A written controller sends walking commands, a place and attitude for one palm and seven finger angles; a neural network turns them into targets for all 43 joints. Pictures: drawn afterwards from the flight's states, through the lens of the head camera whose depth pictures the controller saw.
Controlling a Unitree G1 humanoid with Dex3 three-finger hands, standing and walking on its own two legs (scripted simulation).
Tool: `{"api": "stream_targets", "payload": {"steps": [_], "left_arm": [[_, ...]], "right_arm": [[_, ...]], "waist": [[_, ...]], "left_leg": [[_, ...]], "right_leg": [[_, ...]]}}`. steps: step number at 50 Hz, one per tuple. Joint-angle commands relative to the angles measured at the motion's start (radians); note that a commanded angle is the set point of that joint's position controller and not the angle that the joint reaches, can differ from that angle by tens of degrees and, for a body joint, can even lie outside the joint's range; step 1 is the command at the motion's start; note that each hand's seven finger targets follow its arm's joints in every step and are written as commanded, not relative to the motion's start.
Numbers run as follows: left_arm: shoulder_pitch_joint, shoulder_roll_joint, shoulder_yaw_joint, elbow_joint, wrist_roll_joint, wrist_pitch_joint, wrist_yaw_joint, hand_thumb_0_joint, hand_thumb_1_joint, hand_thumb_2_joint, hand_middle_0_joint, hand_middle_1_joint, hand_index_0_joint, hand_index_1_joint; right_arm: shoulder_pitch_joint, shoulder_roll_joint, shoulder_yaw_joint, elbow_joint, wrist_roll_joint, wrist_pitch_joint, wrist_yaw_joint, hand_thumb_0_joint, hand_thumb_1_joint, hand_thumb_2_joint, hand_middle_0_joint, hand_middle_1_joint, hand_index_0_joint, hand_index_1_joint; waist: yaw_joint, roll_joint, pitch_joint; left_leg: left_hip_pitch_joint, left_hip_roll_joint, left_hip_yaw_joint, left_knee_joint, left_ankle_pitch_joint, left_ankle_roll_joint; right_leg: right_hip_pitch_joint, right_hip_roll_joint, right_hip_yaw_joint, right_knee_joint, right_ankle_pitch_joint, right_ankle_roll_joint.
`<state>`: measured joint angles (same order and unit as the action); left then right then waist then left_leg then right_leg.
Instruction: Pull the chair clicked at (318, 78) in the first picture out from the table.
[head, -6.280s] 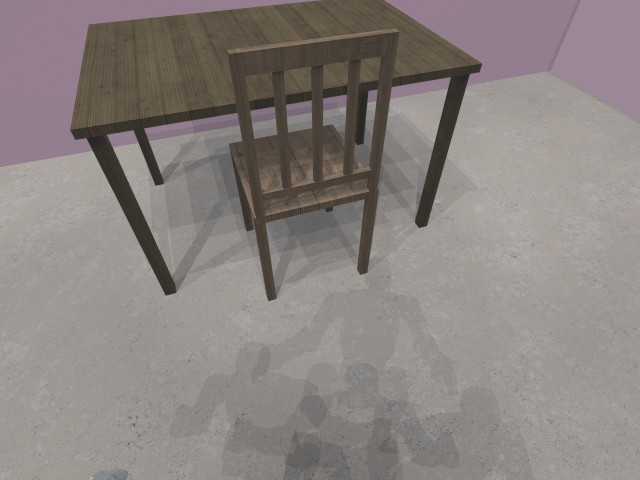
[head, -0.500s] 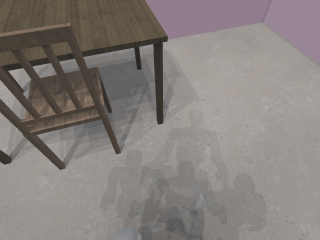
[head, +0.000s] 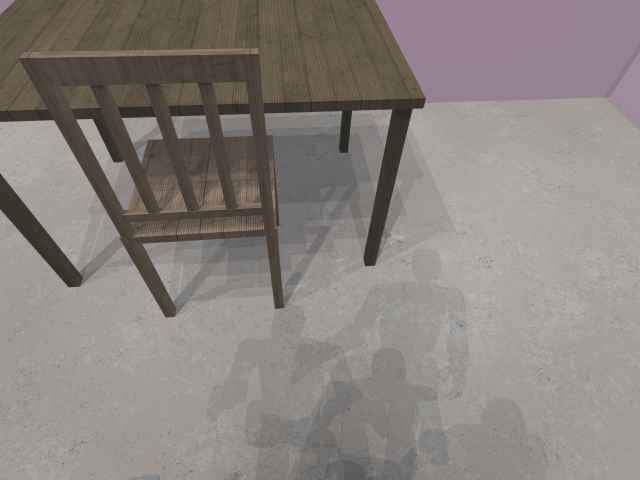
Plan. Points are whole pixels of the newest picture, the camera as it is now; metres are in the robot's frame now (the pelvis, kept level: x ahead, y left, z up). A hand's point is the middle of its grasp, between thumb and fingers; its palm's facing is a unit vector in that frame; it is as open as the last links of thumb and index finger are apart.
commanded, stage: turn to face it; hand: left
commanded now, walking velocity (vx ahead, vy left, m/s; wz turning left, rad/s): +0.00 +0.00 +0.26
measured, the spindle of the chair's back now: (175, 154) +0.75 +0.36 -0.08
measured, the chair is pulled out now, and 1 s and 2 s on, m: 0.00 0.00 0.00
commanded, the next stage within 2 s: take the last steps up to it in 0.06 s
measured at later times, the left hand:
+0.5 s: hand out of the picture -0.06 +0.17 -0.16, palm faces +0.26 -0.94 -0.23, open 7.4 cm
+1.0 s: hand (145, 440) +0.20 +0.27 -0.17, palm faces +0.17 -0.97 -0.17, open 7.4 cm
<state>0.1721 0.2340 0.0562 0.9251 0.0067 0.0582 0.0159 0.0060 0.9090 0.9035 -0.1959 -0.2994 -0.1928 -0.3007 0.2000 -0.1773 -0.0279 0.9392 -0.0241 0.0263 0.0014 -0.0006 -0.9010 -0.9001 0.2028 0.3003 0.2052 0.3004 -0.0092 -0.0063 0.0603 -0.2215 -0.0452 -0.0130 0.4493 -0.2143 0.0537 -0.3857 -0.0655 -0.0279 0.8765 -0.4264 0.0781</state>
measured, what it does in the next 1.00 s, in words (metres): walks ahead: right foot, then left foot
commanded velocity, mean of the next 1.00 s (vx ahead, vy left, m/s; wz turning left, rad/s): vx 0.26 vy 0.02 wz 0.05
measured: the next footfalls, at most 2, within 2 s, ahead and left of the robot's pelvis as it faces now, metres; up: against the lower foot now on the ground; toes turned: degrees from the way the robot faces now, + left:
right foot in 0.12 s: +0.03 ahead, -0.13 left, +0.00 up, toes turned -1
left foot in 0.62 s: +0.07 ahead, +0.16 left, +0.00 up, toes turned +16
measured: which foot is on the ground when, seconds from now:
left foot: down 0.00-0.12, up 0.14-0.60, down 0.62-1.00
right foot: up 0.00-0.10, down 0.12-0.62, up 0.64-1.00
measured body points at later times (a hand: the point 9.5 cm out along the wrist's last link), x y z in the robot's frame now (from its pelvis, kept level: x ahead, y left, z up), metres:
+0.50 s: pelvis +0.01 -0.01 +0.01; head +0.02 -0.02 +0.46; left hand -0.07 +0.22 -0.14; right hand +0.09 -0.25 -0.15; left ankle -0.01 +0.15 -0.69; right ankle -0.01 -0.13 -0.74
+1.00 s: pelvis +0.14 +0.08 +0.00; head +0.14 +0.08 +0.45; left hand +0.19 +0.32 -0.15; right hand +0.11 -0.15 -0.16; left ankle +0.03 +0.15 -0.74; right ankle +0.27 -0.02 -0.70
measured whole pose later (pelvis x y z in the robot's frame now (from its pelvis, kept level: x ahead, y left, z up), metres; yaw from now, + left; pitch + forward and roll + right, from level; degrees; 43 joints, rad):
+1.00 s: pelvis +0.14 +0.08 +0.00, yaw +8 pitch -2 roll +1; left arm 0.17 0.18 0.06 1.02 0.02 0.00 -0.02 0.01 0.91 0.90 -0.19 -0.30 -0.19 -0.30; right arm 0.41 -0.14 -0.02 1.12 -0.02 -0.07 -0.02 -0.01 -0.92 -0.90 0.20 0.30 0.20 0.30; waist -0.01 -0.03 0.04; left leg 0.07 -0.03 0.14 0.29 -0.32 0.04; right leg -0.55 -0.10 -0.09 0.83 -0.19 0.00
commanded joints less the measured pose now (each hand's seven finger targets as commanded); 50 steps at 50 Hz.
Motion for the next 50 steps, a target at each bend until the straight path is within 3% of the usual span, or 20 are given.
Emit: {"api": "stream_targets", "payload": {"steps": [1,4,5,6,7,8,10,11,21,25,28,29,30,31,32,33,35,39,42,50], "left_arm": [[0.020,0.057,0.013,-0.068,0.000,-0.033,0.010,0.000,0.900,0.900,-0.200,-0.300,-0.200,-0.300],[0.114,0.065,0.016,-0.038,-0.001,-0.051,0.019,0.000,0.900,0.900,-0.200,-0.300,-0.200,-0.300],[0.125,0.122,0.024,-0.033,0.009,-0.063,0.025,0.000,0.900,0.900,-0.200,-0.300,-0.200,-0.300],[0.127,0.200,0.038,-0.040,0.020,-0.070,0.027,0.000,0.900,0.900,-0.200,-0.300,-0.200,-0.300],[0.125,0.197,0.038,-0.051,0.012,-0.066,0.025,0.000,0.900,0.900,-0.200,-0.300,-0.200,-0.300],[0.081,0.167,0.037,-0.051,0.012,-0.065,0.027,0.000,0.900,0.900,-0.200,-0.300,-0.200,-0.300],[0.042,0.119,0.024,-0.050,0.009,-0.071,0.018,0.000,0.900,0.900,-0.200,-0.300,-0.200,-0.300],[0.046,0.108,0.025,-0.048,0.010,-0.076,0.016,0.000,0.900,0.900,-0.200,-0.300,-0.200,-0.300],[0.273,0.103,0.026,0.079,0.026,-0.116,0.002,0.000,0.900,0.900,-0.200,-0.300,-0.200,-0.300],[0.284,0.114,0.022,0.111,0.029,-0.112,-0.003,0.000,0.900,0.900,-0.200,-0.300,-0.200,-0.300],[0.247,0.117,0.026,0.125,0.023,-0.101,-0.004,0.000,0.900,0.900,-0.200,-0.300,-0.200,-0.300],[0.245,0.097,0.022,0.130,0.019,-0.096,-0.006,0.000,0.900,0.900,-0.200,-0.300,-0.200,-0.300],[0.238,0.054,0.010,0.126,0.016,-0.092,-0.010,0.000,0.900,0.900,-0.200,-0.300,-0.200,-0.300],[0.234,-0.010,0.001,0.095,0.013,-0.089,-0.016,0.000,0.900,0.900,-0.200,-0.300,-0.200,-0.300],[0.168,0.003,-0.001,0.056,0.019,-0.093,-0.014,0.000,0.900,0.900,-0.200,-0.300,-0.200,-0.300],[0.123,0.001,0.001,0.056,0.023,-0.091,-0.011,0.000,0.900,0.900,-0.200,-0.300,-0.200,-0.300],[0.134,0.006,0.007,0.089,0.021,-0.090,-0.028,0.000,0.900,0.900,-0.200,-0.300,-0.200,-0.300],[0.206,-0.024,0.006,0.122,0.022,-0.079,-0.032,0.000,0.900,0.900,-0.200,-0.300,-0.200,-0.300],[0.136,-0.017,0.007,0.093,0.020,-0.074,-0.033,0.000,0.900,0.900,-0.200,-0.300,-0.200,-0.300],[-0.091,-0.024,0.005,0.005,0.012,-0.079,-0.039,0.000,0.900,0.900,-0.200,-0.300,-0.200,-0.300]], "right_arm": [[0.028,-0.201,-0.063,-0.041,0.000,-0.010,-0.019,0.000,-0.900,-0.900,0.200,0.300,0.200,0.300],[0.010,-0.174,-0.059,-0.035,0.012,-0.011,-0.016,0.000,-0.900,-0.900,0.200,0.300,0.200,0.300],[0.035,-0.120,-0.053,-0.035,0.022,-0.014,-0.010,0.000,-0.900,-0.900,0.200,0.300,0.200,0.300],[0.039,-0.072,-0.045,-0.059,0.022,-0.011,-0.006,0.000,-0.900,-0.900,0.200,0.300,0.200,0.300],[0.016,-0.121,-0.063,-0.058,0.011,0.008,-0.010,0.000,-0.900,-0.900,0.200,0.300,0.200,0.300],[0.004,-0.116,-0.066,-0.044,0.007,0.017,-0.009,0.000,-0.900,-0.900,0.200,0.300,0.200,0.300],[0.044,-0.110,-0.067,-0.003,0.002,0.021,0.004,0.000,-0.900,-0.900,0.200,0.300,0.200,0.300],[0.062,-0.110,-0.067,0.005,-0.001,0.018,0.011,0.000,-0.900,-0.900,0.200,0.300,0.200,0.300],[-0.071,-0.079,-0.050,-0.020,-0.002,-0.013,0.034,0.000,-0.900,-0.900,0.200,0.300,0.200,0.300],[-0.085,-0.058,-0.035,-0.028,0.002,-0.027,0.039,0.000,-0.900,-0.900,0.200,0.300,0.200,0.300],[0.019,-0.057,-0.027,0.008,0.004,-0.046,0.030,0.000,-0.900,-0.900,0.200,0.300,0.200,0.300],[0.085,-0.079,-0.031,0.033,0.006,-0.054,0.021,0.000,-0.900,-0.900,0.200,0.300,0.200,0.300],[0.203,-0.150,-0.046,0.067,0.004,-0.064,0.007,0.000,-0.900,-0.900,0.200,0.300,0.200,0.300],[0.313,-0.260,-0.074,0.089,-0.003,-0.063,-0.004,0.000,-0.900,-0.900,0.200,0.300,0.200,0.300],[0.343,-0.278,-0.071,0.092,-0.003,-0.058,-0.011,0.000,-0.900,-0.900,0.200,0.300,0.200,0.300],[0.296,-0.242,-0.064,0.090,-0.004,-0.060,-0.020,0.000,-0.900,-0.900,0.200,0.300,0.200,0.300],[0.168,-0.133,-0.031,0.065,0.003,-0.072,-0.024,0.000,-0.900,-0.900,0.200,0.300,0.200,0.300],[0.169,-0.081,-0.024,0.074,0.010,-0.108,-0.030,0.000,-0.900,-0.900,0.200,0.300,0.200,0.300],[0.199,-0.090,-0.022,0.095,0.012,-0.115,-0.033,0.000,-0.900,-0.900,0.200,0.300,0.200,0.300],[0.280,-0.101,-0.026,0.158,-0.004,-0.104,-0.037,0.000,-0.900,-0.900,0.200,0.300,0.200,0.300]], "waist": [[-0.008,0.154,-0.074],[0.043,0.087,-0.103],[0.039,-0.069,-0.115],[0.037,-0.264,-0.083],[0.052,-0.231,-0.087],[0.034,-0.199,-0.040],[0.004,-0.098,0.003],[0.002,-0.100,0.009],[0.082,-0.151,0.023],[0.077,-0.187,0.042],[0.021,-0.157,0.010],[-0.006,-0.087,-0.007],[-0.064,0.074,-0.052],[-0.096,0.331,-0.081],[-0.108,0.260,-0.040],[-0.099,0.248,0.004],[-0.031,0.157,0.101],[0.023,0.111,0.043],[0.023,0.078,0.057],[-0.026,0.109,0.121]], "left_leg": [[0.037,0.263,-0.286,-0.099,0.388,0.126],[-0.074,0.197,-0.256,-0.006,0.249,0.057],[-0.190,0.112,-0.177,0.121,0.053,-0.007],[-0.303,-0.013,-0.036,0.302,-0.277,-0.072],[-0.256,0.018,-0.073,0.464,-0.365,-0.070],[-0.266,0.028,-0.078,0.574,-0.334,-0.068],[-0.314,0.056,-0.057,0.691,-0.194,-0.078],[-0.326,0.072,-0.042,0.699,-0.153,-0.084],[-0.378,0.124,0.044,0.439,-0.111,-0.094],[-0.238,0.099,0.092,0.268,-0.125,-0.068],[0.028,0.060,0.149,0.056,-0.069,-0.057],[0.175,0.051,0.165,-0.016,-0.060,-0.061],[0.331,0.160,0.023,-0.078,-0.146,-0.032],[0.393,0.398,-0.309,-0.203,-0.291,0.046],[0.340,0.467,-0.418,-0.271,-0.343,0.117],[0.252,0.457,-0.395,-0.293,-0.372,0.131],[0.112,0.373,-0.225,-0.308,-0.213,0.111],[0.146,0.302,-0.042,-0.286,0.221,0.112],[0.178,0.318,-0.029,-0.284,0.332,0.136],[0.208,0.326,0.012,-0.218,0.435,0.113]], "right_leg": [[0.065,0.030,-0.005,-0.154,0.011,-0.016],[0.284,0.013,0.001,-0.471,0.231,-0.027],[0.387,-0.131,0.150,-0.574,0.256,-0.066],[0.372,-0.352,0.346,-0.616,0.394,-0.174],[0.232,-0.399,0.349,-0.633,0.368,-0.247],[0.176,-0.349,0.331,-0.637,0.334,-0.266],[0.180,-0.258,0.207,-0.653,0.172,-0.219],[0.184,-0.245,0.175,-0.668,0.118,-0.200],[0.337,-0.274,0.143,-0.724,0.037,-0.206],[0.247,-0.262,0.089,-0.722,0.029,-0.198],[0.127,-0.211,0.021,-0.626,0.003,-0.172],[0.050,-0.172,-0.018,-0.548,-0.001,-0.148],[-0.059,-0.112,-0.075,-0.343,-0.013,-0.113],[-0.233,-0.002,-0.160,-0.033,-0.146,-0.068],[-0.323,-0.002,-0.078,0.120,-0.170,-0.084],[-0.341,-0.033,-0.032,0.240,-0.117,-0.093],[-0.304,-0.079,-0.002,0.271,0.058,-0.093],[-0.247,-0.068,-0.021,0.226,0.183,-0.060],[-0.279,-0.074,-0.014,0.151,0.210,-0.054],[-0.191,-0.029,-0.064,-0.161,0.222,-0.101]]}}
